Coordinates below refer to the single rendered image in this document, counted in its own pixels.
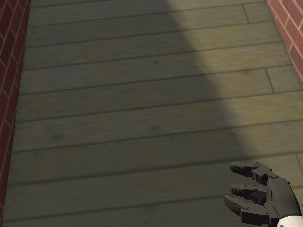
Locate right robot hand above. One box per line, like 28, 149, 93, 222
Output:
223, 162, 303, 227

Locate right robot forearm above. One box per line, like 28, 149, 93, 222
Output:
277, 216, 303, 227

